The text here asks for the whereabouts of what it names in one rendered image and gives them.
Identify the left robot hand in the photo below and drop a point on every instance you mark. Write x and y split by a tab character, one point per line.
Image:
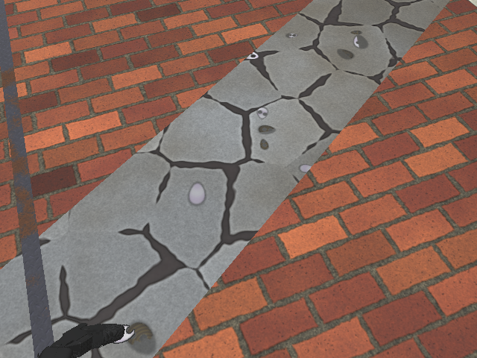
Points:
81	339

